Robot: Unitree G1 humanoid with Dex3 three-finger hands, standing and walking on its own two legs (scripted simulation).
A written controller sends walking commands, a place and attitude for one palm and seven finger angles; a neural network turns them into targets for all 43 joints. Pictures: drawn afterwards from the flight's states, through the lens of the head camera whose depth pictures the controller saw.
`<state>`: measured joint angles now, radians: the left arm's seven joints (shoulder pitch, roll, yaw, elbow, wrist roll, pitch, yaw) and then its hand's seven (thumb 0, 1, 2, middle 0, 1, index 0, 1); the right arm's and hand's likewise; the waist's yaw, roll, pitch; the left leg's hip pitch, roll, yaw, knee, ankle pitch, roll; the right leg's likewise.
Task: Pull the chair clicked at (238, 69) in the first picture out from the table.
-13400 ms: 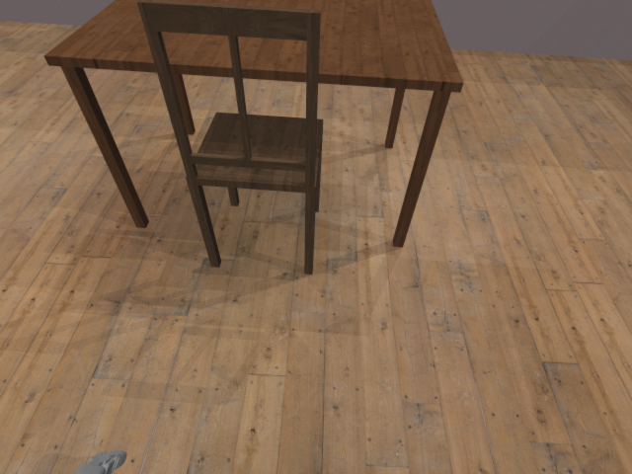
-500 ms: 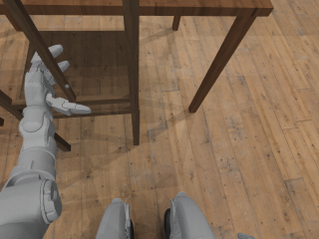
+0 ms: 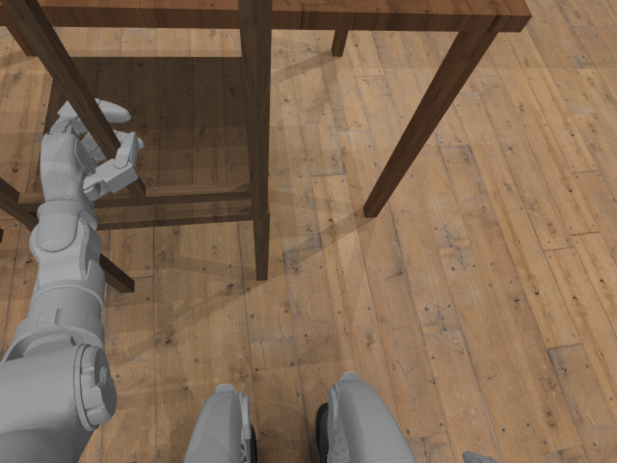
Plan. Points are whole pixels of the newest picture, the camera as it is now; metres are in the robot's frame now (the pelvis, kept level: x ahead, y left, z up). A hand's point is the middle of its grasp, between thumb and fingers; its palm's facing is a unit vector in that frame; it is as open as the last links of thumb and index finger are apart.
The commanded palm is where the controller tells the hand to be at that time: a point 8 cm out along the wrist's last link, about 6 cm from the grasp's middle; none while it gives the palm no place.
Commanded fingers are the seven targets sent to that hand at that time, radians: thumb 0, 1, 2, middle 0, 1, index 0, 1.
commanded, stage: hook a spindle and tug to test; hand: left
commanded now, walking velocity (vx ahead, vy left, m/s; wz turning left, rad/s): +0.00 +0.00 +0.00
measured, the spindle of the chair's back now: (93, 118) +0.51 +0.23 +0.06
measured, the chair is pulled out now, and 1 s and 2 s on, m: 0.00 0.05 0.24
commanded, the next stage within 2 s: step backward, pulling the chair out in 0.62 s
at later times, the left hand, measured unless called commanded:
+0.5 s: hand (126, 174) +0.46 +0.20 +0.02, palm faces +0.07 -1.00 -0.01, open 5.2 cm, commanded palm +0.41 +0.24 +0.02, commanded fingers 0.00 0.90 0.90 -0.50 -1.45 -0.50 -1.45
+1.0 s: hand (136, 183) +0.44 +0.18 +0.04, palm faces +0.16 -0.98 -0.10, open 5.0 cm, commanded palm +0.41 +0.23 +0.04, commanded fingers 0.00 0.90 0.90 -0.50 -1.45 -0.50 -1.45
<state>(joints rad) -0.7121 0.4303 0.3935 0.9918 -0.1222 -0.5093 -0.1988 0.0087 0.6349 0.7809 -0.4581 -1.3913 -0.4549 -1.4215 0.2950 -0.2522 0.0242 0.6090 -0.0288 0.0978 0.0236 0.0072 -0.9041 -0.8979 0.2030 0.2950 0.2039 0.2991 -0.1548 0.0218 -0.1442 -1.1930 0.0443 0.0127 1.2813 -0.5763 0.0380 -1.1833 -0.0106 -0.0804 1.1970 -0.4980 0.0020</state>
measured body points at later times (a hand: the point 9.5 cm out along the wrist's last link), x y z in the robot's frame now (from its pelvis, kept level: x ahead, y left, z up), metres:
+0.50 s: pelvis +0.03 +0.01 +0.02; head +0.18 +0.03 +0.44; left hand +0.45 +0.25 +0.03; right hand +0.09 -0.25 -0.10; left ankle +0.00 +0.09 -0.62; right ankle +0.03 -0.13 -0.62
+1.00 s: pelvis +0.04 +0.01 +0.09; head +0.16 +0.03 +0.52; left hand +0.43 +0.23 +0.05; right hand +0.12 -0.24 -0.03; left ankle +0.00 +0.09 -0.62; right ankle +0.03 -0.13 -0.61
